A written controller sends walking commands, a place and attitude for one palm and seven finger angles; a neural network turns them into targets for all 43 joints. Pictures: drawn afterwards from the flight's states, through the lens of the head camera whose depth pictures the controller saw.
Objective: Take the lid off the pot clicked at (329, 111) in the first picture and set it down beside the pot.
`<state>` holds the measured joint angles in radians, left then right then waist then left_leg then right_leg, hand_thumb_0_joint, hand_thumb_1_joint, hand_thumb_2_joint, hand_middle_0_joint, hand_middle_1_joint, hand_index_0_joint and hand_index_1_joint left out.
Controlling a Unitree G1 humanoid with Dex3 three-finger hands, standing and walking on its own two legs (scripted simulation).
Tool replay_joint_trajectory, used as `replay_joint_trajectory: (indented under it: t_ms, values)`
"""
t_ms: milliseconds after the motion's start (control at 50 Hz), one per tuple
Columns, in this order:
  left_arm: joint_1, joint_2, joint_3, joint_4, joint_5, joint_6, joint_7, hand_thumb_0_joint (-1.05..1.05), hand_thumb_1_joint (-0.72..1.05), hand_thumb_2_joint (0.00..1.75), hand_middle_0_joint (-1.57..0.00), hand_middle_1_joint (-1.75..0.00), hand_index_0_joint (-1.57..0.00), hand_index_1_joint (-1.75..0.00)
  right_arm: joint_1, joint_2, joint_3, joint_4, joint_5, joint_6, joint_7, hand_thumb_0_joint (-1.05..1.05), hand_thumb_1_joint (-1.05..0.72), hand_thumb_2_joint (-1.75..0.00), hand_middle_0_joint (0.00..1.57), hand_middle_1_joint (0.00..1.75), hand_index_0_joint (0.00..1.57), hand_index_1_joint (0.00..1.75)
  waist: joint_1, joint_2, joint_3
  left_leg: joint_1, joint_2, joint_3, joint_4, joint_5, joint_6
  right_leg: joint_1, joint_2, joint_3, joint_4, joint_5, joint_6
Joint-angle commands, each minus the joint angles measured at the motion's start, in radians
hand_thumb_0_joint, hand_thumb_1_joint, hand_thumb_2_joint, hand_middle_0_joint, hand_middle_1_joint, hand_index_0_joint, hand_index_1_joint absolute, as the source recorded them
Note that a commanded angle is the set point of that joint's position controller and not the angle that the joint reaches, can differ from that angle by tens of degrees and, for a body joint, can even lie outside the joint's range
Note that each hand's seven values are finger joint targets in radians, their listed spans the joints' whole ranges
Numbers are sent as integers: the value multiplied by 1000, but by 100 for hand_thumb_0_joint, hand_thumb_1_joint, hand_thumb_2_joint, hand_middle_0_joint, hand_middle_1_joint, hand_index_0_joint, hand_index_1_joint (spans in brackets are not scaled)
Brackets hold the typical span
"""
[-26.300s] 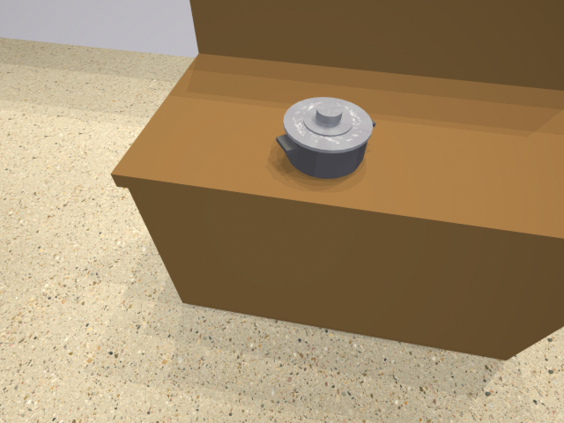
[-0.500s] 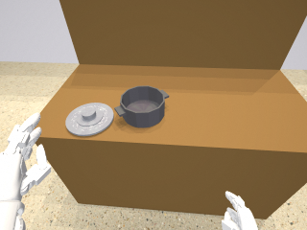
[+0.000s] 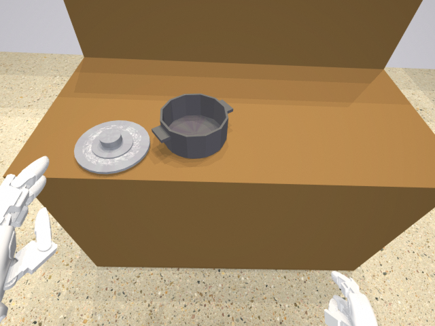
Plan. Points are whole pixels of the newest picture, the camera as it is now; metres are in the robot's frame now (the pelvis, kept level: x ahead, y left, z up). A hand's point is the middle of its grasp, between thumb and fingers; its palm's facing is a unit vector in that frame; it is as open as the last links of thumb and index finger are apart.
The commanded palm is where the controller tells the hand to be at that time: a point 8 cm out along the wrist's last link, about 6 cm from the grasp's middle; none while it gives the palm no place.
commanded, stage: step back with the hand held close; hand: left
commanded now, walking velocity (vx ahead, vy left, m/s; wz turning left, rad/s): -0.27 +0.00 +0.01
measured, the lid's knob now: (110, 138) +0.55 +0.31 -0.02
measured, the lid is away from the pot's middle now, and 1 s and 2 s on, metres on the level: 0.22 0.22 0.22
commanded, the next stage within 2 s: stop stepping back and stand still in 1.08 s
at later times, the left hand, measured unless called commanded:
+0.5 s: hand (2, 294) +0.13 +0.25 +0.16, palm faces +0.35 -0.83 -0.44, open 7.4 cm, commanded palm +0.06 +0.29 +0.18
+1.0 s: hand out of the picture +0.04 +0.23 +0.18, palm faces +0.31 -0.87 -0.39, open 7.4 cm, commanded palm +0.00 +0.28 +0.18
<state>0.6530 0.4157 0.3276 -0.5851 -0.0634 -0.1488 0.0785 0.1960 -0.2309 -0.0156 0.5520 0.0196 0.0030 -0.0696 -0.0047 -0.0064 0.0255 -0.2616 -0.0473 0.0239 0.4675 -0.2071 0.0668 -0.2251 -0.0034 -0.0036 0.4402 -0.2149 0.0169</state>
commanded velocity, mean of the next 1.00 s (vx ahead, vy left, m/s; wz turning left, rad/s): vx -0.35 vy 0.00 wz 0.00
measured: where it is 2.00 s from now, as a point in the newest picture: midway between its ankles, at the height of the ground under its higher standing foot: outside the picture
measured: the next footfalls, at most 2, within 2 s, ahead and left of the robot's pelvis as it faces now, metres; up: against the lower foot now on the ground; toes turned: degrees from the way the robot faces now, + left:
right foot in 0.64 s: -0.15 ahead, -0.12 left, +0.00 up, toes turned +1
left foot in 1.02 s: -0.03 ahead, +0.08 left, +0.00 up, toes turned -2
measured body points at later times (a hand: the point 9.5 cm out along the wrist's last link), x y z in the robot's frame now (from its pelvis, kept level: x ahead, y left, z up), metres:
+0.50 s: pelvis -0.06 +0.01 -0.01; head -0.05 +0.03 +0.44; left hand +0.10 +0.29 +0.18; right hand +0.10 -0.23 -0.08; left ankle +0.02 +0.07 -0.74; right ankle -0.07 -0.13 -0.71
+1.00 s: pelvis -0.13 +0.00 -0.01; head -0.18 +0.03 +0.43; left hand +0.02 +0.27 +0.20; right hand +0.01 -0.27 -0.07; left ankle -0.05 +0.08 -0.73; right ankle -0.19 -0.12 -0.74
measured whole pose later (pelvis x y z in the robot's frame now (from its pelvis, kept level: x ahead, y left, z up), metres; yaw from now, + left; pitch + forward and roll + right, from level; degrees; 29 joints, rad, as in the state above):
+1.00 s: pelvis -0.13 +0.00 -0.01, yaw +0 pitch +0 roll -4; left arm 0.66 0.43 0.34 -0.62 -0.07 -0.26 0.10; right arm 0.26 -0.25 -0.04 0.62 0.01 -0.03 -0.07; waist -0.03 0.02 -0.12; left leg -0.46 -0.01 -0.05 0.72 -0.27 -0.01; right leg -0.13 0.09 -0.01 0.49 -0.36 -0.02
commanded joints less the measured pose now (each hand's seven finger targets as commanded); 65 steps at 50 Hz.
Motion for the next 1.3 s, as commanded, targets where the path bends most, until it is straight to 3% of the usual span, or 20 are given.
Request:
replay_joint_trajectory:
  t_ms: [0,120,240,340,400,540,620,700,780,840,920,960,1000,1080,1140,1160,1180,1200,1220,1280]
  values:
    - [-3,136,151,-255,-8,-75,28,0,90,90,-20,-30,-20,-30,-96,-122,-39,-176,-5,-58,-14,0,-90,-90,20,30,20,30,23,146,-167,-63,192,-162,-126,287,7,113,0,-7,137,72,-7]
    - [-29,112,158,-210,9,-83,33,0,90,90,-20,-30,-20,-30,-78,-130,-39,-179,-3,-85,-13,0,-90,-90,20,30,20,30,7,100,-60,-368,196,-197,-157,-242,37,190,-2,30,172,54,-14]
    - [-63,106,123,-204,5,-100,49,0,90,90,-20,-30,-20,-30,-53,-110,-53,-146,-4,-91,-11,0,-90,-90,20,30,20,30,-20,-117,-66,-45,52,-102,201,-220,-36,-244,-181,214,-157,-205,-115]
    - [-77,123,133,-258,11,-121,72,0,90,90,-20,-30,-20,-30,-75,-117,-34,-150,-9,-104,-27,0,-90,-90,20,30,20,30,-20,71,-71,-136,132,-201,-41,-205,-14,-142,-51,49,2,-120,-51]
    - [-79,136,170,-279,40,-141,68,0,90,90,-20,-30,-20,-30,-90,-127,-35,-163,-14,-129,-36,0,-90,-90,20,30,20,30,-1,315,-78,-487,310,-402,-382,-611,61,175,91,5,405,-137,-1]
    - [-1,103,125,-254,10,-130,56,0,90,90,-20,-30,-20,-30,-59,-105,-42,-122,-21,-165,-3,0,-90,-90,20,30,20,30,2,134,-125,-107,244,-285,-225,-172,31,-8,77,-4,102,-224,-20]
    - [-54,146,143,-243,3,-160,36,0,90,90,-20,-30,-20,-30,-59,-110,-37,-80,-26,-141,-2,0,-90,-90,20,30,20,30,1,55,-215,98,171,-146,-24,275,-18,-19,3,53,-98,188,-25]
    - [-48,187,186,-273,-16,-171,29,0,90,90,-20,-30,-20,-30,-67,-110,-52,-96,-5,-109,-4,0,-90,-90,20,30,20,30,0,-20,-414,338,150,-46,84,656,-17,-27,12,23,-30,507,66]
    - [43,196,210,-262,-36,-153,15,0,90,90,-20,-30,-20,-30,-131,-104,-45,-143,4,-82,5,0,-90,-90,20,30,20,30,8,78,-304,231,143,-57,52,362,-27,-90,-4,22,-56,258,36]
    - [6,188,180,-230,-42,-155,20,0,90,90,-20,-30,-20,-30,-137,-98,-43,-144,4,-78,1,0,-90,-90,20,30,20,30,-12,29,-131,158,92,-53,107,-34,-62,-290,-76,73,-177,-60,-21]
    - [-96,160,123,-140,-20,-148,44,0,90,90,-20,-30,-20,-30,-113,-81,-49,-83,-19,-84,-15,0,-90,-90,20,30,20,30,-37,-86,63,147,53,-117,435,-121,-90,-604,-243,182,-309,-347,-154]
    - [-169,145,94,-110,-4,-137,45,0,90,90,-20,-30,-20,-30,-109,-79,-29,-86,-20,-86,-22,0,-90,-90,20,30,20,30,-47,-69,130,59,80,-129,264,-87,-69,-507,-178,117,-229,-163,-121]
    - [-262,147,85,-134,3,-151,47,0,90,90,-20,-30,-20,-30,-124,-117,-20,-99,-26,-106,-35,0,-90,-90,20,30,20,30,-37,119,195,-72,149,-216,-101,58,-42,-333,8,24,-80,-100,-46]
    - [-175,184,121,-220,-1,-182,35,0,90,90,-20,-30,-20,-30,-96,-136,-34,-114,-55,-149,-15,0,-90,-90,20,30,20,30,6,302,-105,-105,314,-422,-328,26,28,-33,109,66,327,-282,-40]
    - [-42,164,142,-328,-19,-159,34,0,90,90,-20,-30,-20,-30,-53,-118,-51,-122,-52,-171,9,0,-90,-90,20,30,20,30,27,182,-314,24,323,-347,-256,6,73,-23,86,87,402,-290,-32]
    - [-182,-88,-229,646,96,58,-47,0,90,90,-20,-30,-20,-30,-44,-261,-79,126,-50,-157,35,0,-90,-90,20,30,20,30,-89,169,-162,0,318,-407,44,656,77,-264,32,119,525,-330,-21]
    - [-94,117,128,-434,-34,-69,31,0,90,90,-20,-30,-20,-30,-43,-80,-81,-115,-46,-179,48,0,-90,-90,20,30,20,30,49,15,-443,333,270,-214,-203,353,11,-114,140,36,427,-349,18]
    - [-5,212,184,-474,-22,-116,46,0,90,90,-20,-30,-20,-30,-75,-128,-66,-147,-38,-187,25,0,-90,-90,20,30,20,30,33,218,-406,183,273,-202,-221,48,21,-52,93,27,361,-307,-14]
    - [103,224,207,-435,-27,-116,45,0,90,90,-20,-30,-20,-30,-40,-98,-64,-161,-29,-183,19,0,-90,-90,20,30,20,30,32,122,-410,123,220,-224,-242,-140,-12,-13,126,-33,302,-322,-26]
    - [177,226,225,-492,-35,-68,63,0,90,90,-20,-30,-20,-30,-74,-74,-14,-167,-30,-157,10,0,-90,-90,20,30,20,30,23,303,-260,-95,156,-178,-353,-430,-90,184,130,-95,17,-255,-42]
